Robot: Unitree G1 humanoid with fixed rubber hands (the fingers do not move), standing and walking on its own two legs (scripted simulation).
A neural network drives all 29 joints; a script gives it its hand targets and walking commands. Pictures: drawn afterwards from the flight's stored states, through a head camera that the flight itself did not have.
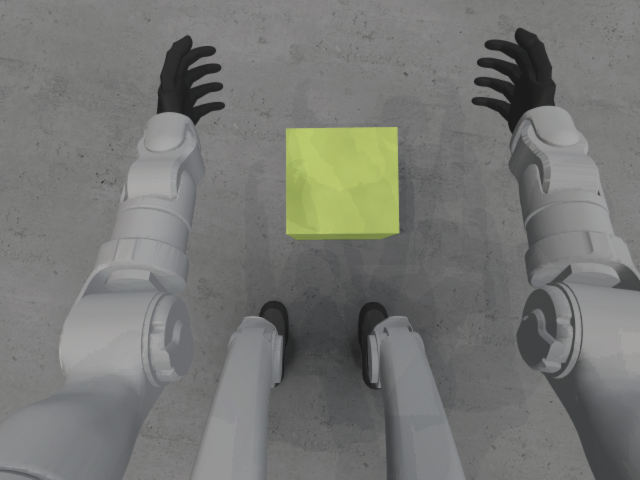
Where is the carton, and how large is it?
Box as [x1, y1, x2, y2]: [286, 127, 398, 239]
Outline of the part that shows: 396,127 286,128 286,233 296,239 382,238 398,233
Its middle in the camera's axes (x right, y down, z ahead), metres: +0.05 -0.10 +0.85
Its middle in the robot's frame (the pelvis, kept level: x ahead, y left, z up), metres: +0.49 -0.03 -0.51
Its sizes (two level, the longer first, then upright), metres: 0.210 0.200 0.250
